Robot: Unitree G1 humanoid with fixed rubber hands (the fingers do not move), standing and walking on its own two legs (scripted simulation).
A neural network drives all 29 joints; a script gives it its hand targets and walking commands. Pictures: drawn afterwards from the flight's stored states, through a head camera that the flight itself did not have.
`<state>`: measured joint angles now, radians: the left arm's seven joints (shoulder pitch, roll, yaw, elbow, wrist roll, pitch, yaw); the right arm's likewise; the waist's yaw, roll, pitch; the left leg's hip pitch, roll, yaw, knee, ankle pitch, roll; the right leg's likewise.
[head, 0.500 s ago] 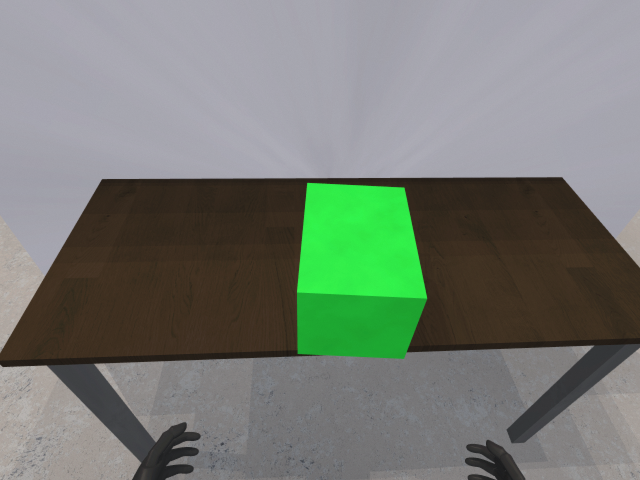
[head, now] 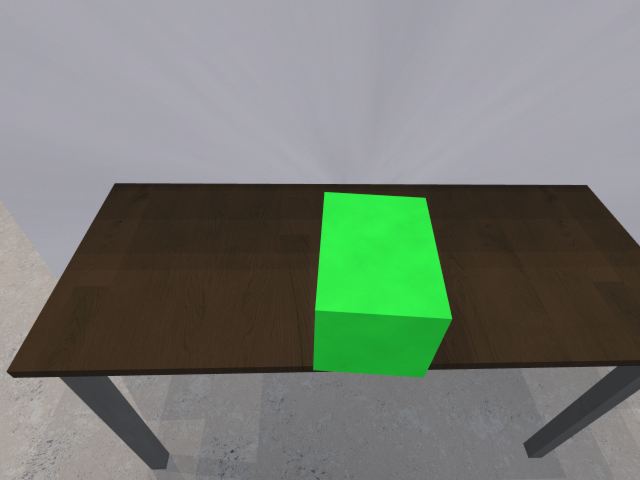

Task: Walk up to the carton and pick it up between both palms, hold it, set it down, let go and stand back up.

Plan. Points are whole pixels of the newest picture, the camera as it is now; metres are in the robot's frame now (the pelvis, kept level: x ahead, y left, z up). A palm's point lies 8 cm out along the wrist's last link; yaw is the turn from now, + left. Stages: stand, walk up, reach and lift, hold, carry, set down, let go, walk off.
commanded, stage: stand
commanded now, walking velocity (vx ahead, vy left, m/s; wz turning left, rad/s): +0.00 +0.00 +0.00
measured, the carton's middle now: (371, 280) +0.46 -0.05 -0.03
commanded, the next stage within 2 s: none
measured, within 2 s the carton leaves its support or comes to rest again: neither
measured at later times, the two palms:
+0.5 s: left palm out of the picture -0.01 +0.25 -0.15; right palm out of the picture -0.01 -0.19 -0.14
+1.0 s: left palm out of the picture -0.06 +0.24 -0.15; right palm out of the picture -0.06 -0.15 -0.14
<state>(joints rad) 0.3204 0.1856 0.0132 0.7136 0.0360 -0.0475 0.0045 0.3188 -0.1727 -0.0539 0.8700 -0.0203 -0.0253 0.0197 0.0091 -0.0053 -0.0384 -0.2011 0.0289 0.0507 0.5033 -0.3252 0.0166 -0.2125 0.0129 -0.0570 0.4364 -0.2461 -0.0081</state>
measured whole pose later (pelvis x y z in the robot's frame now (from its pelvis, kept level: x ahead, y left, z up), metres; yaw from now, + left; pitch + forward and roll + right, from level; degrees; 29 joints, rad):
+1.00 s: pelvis +0.00 +0.05 +0.00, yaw +1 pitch -2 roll +0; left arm 0.35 0.10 -0.01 1.22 0.01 0.01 0.05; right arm 0.42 -0.10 0.02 1.13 -0.01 -0.03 -0.04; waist -0.01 -0.02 0.01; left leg -0.09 -0.08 0.07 0.38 -0.27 0.10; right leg -0.14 -0.09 -0.03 0.40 -0.23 0.08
